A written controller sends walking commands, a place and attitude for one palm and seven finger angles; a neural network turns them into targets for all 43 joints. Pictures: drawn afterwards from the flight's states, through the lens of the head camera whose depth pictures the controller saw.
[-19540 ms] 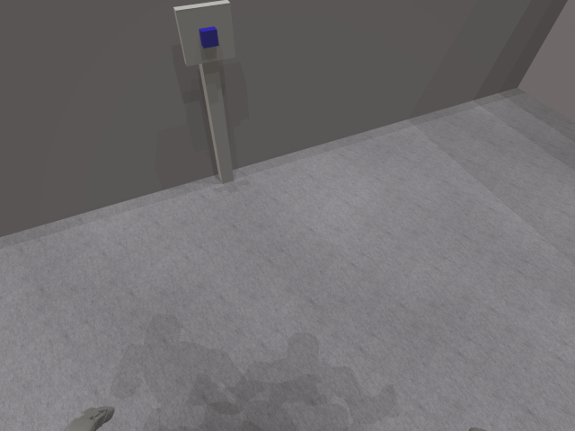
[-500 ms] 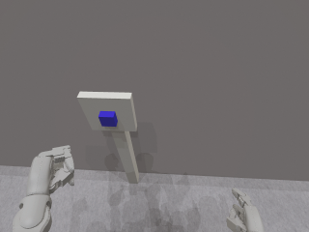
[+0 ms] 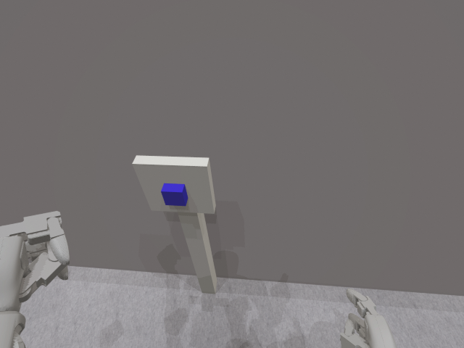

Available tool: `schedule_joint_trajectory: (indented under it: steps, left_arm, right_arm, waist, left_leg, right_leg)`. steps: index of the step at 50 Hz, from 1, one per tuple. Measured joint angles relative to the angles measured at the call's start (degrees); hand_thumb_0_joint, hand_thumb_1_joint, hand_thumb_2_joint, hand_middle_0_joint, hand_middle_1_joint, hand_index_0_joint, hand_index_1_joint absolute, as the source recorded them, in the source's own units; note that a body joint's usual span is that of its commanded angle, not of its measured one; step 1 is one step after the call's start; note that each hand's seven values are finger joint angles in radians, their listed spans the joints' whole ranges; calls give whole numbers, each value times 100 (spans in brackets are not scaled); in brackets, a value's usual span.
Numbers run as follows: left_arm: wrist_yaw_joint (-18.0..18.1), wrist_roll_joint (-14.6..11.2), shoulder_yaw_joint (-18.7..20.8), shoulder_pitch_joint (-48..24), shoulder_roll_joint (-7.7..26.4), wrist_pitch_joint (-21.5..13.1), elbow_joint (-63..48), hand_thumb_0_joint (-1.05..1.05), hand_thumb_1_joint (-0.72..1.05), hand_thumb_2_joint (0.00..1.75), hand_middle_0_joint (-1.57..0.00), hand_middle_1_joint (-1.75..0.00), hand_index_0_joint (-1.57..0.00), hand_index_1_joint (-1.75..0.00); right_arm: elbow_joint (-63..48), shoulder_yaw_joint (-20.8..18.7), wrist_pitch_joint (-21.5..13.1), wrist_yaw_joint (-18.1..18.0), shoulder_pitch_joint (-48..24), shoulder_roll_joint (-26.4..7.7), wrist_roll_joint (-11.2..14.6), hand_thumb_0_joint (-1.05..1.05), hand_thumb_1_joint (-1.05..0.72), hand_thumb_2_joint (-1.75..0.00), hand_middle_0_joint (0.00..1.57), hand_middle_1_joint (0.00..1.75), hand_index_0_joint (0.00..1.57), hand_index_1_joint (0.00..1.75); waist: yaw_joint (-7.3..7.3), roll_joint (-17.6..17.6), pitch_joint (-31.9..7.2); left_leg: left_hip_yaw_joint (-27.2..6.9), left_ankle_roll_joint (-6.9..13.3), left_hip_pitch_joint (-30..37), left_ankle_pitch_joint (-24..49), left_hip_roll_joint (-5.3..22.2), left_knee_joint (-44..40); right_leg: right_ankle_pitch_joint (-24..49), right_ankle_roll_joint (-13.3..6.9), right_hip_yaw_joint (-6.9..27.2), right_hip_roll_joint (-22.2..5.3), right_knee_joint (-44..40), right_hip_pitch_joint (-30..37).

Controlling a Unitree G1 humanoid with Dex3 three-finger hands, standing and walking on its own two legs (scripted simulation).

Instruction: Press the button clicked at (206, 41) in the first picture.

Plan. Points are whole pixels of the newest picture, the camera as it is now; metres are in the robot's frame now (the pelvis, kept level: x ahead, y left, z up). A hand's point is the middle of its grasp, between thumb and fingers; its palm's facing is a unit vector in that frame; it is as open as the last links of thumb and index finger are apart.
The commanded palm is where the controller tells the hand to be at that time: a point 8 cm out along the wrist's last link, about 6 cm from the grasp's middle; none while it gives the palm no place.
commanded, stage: draw the hand back to the body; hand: left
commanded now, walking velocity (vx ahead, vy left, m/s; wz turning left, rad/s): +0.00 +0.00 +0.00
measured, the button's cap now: (175, 193) +0.47 +0.22 -0.05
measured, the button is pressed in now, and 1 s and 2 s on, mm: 0 0 0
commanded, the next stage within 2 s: step back with the hand held close in 0.22 s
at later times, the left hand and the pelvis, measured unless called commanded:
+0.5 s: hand (59, 268) +0.17 +0.24 +0.16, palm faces +0.37 -0.82 -0.44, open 3.1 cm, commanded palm +0.10 +0.28 +0.17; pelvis -0.03 +0.00 +0.00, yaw -1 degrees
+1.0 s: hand (24, 314) +0.11 +0.26 +0.15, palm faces +0.34 -0.81 -0.47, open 3.1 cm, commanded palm +0.05 +0.30 +0.17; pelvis -0.09 +0.02 -0.01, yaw -1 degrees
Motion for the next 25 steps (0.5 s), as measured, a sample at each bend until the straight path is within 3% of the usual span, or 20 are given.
schedule_joint_trajectory:
  steps: [8, 19, 25]
  left_arm:
    - [-16, 15, -47, -98, -170, -28, 263, 1, 89, 90, -131, -150, -131, -150]
    - [-13, 30, -22, -220, -122, -143, 285, 2, 88, 90, -131, -150, -131, -150]
    - [32, 70, 301, -88, -129, -469, 320, 1, 89, 90, -131, -150, -131, -150]
  right_arm:
    - [34, -12, 27, -38, -17, 17, -17, 1, -91, -90, 20, 30, 20, 30]
    - [46, 2, -61, -80, 27, 22, -11, 1, -91, -90, 20, 30, 20, 30]
    - [-128, 21, 256, -1, -114, 4, -78, 1, -91, -90, 20, 30, 20, 30]
  waist:
    - [10, -28, 100]
    - [-28, -71, 188]
    - [-262, -132, 148]
  left_leg:
    - [17, -3, 34, 92, 16, -24]
    - [31, -13, 52, 167, 49, -8]
    - [116, 25, -439, 283, 75, 0]
  right_leg:
    - [100, -24, 16, 18, -26, 27]
    - [218, -44, 29, 51, -84, 72]
    - [448, -20, 112, 80, -208, -395]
